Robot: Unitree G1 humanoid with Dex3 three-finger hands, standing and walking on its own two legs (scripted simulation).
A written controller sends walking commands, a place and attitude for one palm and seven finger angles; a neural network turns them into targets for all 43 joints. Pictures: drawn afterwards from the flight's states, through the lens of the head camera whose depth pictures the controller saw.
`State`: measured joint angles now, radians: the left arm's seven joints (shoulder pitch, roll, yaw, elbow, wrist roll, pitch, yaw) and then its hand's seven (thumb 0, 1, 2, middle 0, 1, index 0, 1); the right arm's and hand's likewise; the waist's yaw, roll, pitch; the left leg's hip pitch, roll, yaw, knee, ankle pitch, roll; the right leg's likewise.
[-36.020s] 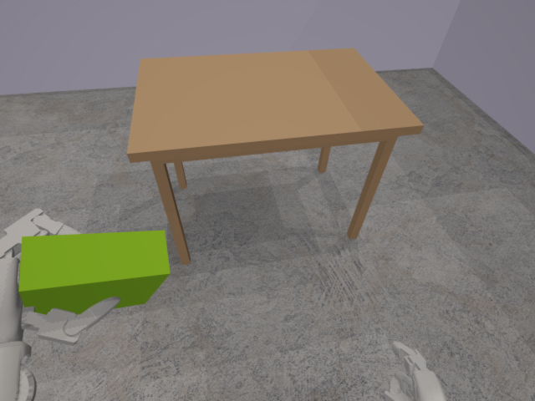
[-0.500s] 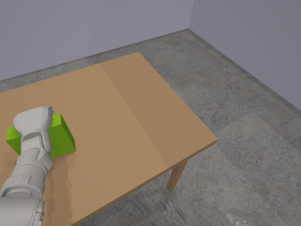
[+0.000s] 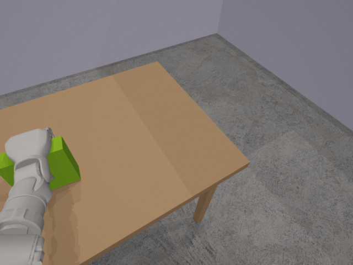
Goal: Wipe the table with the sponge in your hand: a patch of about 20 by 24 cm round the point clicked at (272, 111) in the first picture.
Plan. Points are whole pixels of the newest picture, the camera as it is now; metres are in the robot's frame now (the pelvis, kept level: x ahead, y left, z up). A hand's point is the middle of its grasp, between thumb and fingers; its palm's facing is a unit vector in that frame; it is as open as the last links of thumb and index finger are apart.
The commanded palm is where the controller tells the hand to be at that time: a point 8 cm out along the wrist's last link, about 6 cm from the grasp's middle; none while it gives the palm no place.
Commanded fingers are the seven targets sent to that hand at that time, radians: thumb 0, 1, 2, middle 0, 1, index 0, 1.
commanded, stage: wipe back along the first lane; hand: left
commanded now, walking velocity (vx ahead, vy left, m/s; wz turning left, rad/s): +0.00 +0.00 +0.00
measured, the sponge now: (46, 173) +0.34 +0.36 -0.04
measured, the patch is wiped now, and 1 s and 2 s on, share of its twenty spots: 1.00 1.00 1.00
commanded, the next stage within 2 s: none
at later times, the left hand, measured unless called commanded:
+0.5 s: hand (38, 169) +0.32 +0.35 +0.00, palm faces -0.06 -0.03 -1.00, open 9.7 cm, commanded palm +0.28 +0.33 +0.03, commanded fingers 0.00 0.10 1.30 -1.20 -1.60 -1.20 -1.60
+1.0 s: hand (36, 190) +0.27 +0.33 +0.00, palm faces -0.03 -0.04 -1.00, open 9.6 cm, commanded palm +0.23 +0.31 +0.03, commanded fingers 0.00 0.10 1.30 -1.20 -1.60 -1.20 -1.60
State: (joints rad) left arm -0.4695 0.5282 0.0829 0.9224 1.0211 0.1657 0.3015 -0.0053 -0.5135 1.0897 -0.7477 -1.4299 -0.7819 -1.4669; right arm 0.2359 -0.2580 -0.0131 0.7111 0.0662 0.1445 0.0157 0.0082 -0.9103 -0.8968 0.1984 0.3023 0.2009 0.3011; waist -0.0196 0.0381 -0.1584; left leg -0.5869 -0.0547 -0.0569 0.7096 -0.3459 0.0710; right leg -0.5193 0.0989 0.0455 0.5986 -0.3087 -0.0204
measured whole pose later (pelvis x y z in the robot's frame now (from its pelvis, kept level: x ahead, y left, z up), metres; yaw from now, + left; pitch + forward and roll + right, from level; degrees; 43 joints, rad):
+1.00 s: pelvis +0.00 +0.01 +0.00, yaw +1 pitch +8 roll -3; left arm -0.08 0.41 -0.08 0.43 0.97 0.38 0.31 0.01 -0.44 1.03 -0.70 -1.45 -0.74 -1.49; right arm 0.12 -0.23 0.01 0.64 0.08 0.14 0.00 0.01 -0.91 -0.90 0.20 0.30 0.20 0.30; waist 0.06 0.06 -0.16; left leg -0.47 -0.08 -0.06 0.69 -0.35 0.09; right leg -0.40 0.07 0.05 0.58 -0.33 -0.01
